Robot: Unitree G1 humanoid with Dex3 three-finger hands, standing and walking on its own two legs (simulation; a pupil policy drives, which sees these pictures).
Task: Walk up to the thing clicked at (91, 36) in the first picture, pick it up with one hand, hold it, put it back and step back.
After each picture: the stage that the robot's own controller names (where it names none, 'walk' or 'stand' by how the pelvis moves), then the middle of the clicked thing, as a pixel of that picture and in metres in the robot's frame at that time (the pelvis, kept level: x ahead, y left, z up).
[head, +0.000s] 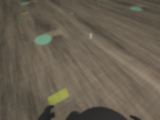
stand; (90, 36) +1.94 +0.01 -0.72
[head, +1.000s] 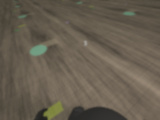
walk; (85, 43) +1.81 +0.24 -0.71
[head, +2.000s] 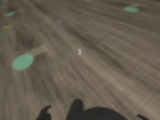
walk; (79, 52) +1.28 +0.31 -0.72
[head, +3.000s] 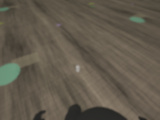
walk; (77, 68) +0.84 +0.23 -0.70
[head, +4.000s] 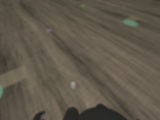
walk; (73, 85) +0.54 +0.20 -0.71
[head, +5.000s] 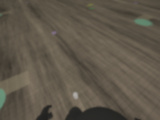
stand; (75, 95) +0.37 +0.20 -0.70
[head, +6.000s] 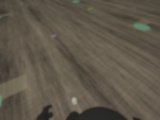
stand; (74, 101) +0.32 +0.19 -0.72
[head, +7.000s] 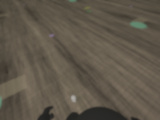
stand; (73, 98) +0.35 +0.21 -0.73
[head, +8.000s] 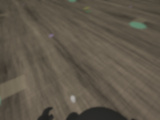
stand; (73, 98) +0.34 +0.21 -0.73
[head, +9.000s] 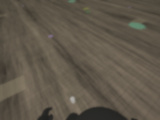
stand; (72, 99) +0.33 +0.22 -0.73
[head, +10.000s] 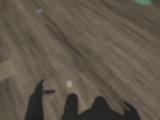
go down; (69, 83) +0.36 +0.21 -0.62
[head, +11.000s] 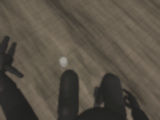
go down; (63, 62) +0.42 +0.24 -0.31
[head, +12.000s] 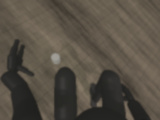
close in; (56, 58) +0.41 +0.26 -0.27
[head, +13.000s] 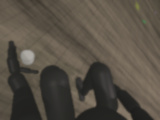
close; (27, 58) +0.40 +0.28 -0.22
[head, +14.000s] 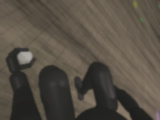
close; (25, 58) +0.39 +0.29 -0.22
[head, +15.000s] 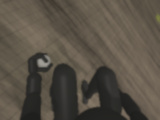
lift; (43, 62) +0.33 +0.27 -0.18
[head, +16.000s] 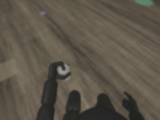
lift; (64, 72) +0.32 +0.18 +0.01
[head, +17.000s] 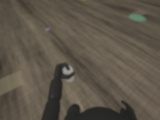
hold; (68, 74) +0.33 +0.16 +0.00
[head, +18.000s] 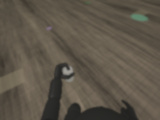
hold; (68, 74) +0.33 +0.17 +0.00
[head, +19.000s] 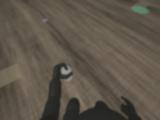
crouch; (67, 73) +0.34 +0.17 -0.04
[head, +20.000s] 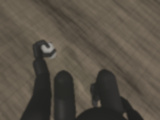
lower; (49, 51) +0.46 +0.25 -0.10
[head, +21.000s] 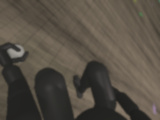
lower; (17, 54) +0.42 +0.30 -0.22
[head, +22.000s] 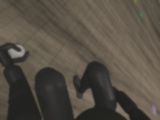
lower; (18, 54) +0.41 +0.31 -0.22
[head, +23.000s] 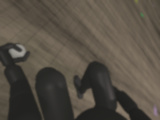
lower; (19, 54) +0.41 +0.30 -0.22
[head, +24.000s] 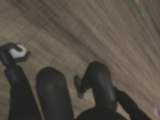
lower; (19, 54) +0.41 +0.31 -0.22
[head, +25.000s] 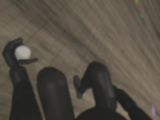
open; (22, 55) +0.40 +0.29 -0.23
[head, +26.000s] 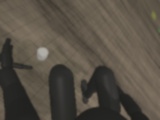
stand; (42, 54) +0.41 +0.28 -0.24
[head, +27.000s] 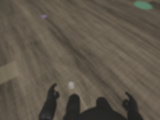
stand; (71, 85) +0.39 +0.20 -0.60
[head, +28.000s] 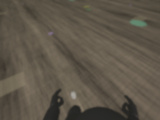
stand; (73, 95) +0.39 +0.20 -0.67
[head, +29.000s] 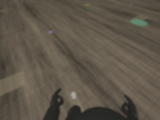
stand; (73, 95) +0.38 +0.19 -0.67
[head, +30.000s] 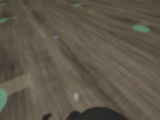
stand; (76, 96) +0.41 +0.19 -0.72
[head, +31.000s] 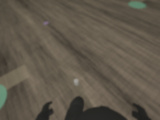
walk; (76, 82) +0.46 +0.20 -0.69
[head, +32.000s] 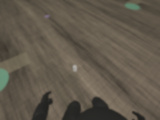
walk; (74, 68) +0.70 +0.20 -0.70
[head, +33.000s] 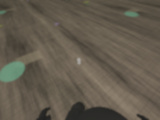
stand; (78, 61) +1.00 +0.26 -0.70
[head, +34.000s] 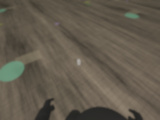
stand; (78, 62) +1.00 +0.22 -0.72
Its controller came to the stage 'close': yes
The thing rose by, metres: 0.71
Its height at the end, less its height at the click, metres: +0.00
